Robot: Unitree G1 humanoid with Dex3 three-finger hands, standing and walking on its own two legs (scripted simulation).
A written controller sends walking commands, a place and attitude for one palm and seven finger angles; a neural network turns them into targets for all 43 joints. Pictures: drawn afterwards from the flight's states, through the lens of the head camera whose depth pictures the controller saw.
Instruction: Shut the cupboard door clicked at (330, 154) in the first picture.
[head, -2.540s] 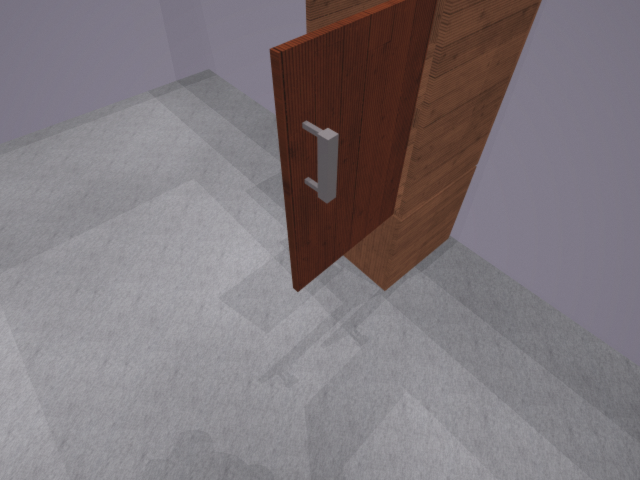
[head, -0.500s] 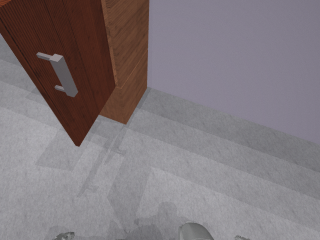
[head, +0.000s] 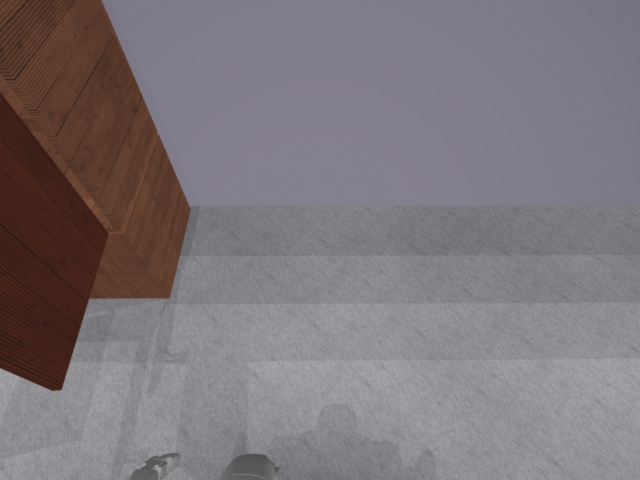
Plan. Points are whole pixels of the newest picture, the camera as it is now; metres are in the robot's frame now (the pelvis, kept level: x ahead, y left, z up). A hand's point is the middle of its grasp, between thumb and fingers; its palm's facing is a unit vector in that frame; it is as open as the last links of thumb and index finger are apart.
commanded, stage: walk around to get in front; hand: left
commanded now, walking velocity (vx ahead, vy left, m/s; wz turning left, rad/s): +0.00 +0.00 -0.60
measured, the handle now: out of the picture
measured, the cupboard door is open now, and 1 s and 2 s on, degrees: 93 93 93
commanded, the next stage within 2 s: none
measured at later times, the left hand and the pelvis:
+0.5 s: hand (220, 426) +0.20 +0.16 -0.17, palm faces -0.31 -0.92 -0.23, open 7.4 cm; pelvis +0.03 +0.00 -0.01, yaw -19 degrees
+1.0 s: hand (247, 396) +0.25 +0.13 -0.18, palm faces -0.50 -0.85 -0.18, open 7.4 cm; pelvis +0.07 +0.01 +0.00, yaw -35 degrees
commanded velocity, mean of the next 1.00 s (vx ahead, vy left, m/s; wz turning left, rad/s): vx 0.00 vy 0.00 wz -0.60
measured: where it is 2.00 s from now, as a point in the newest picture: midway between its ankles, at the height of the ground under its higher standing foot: outside the picture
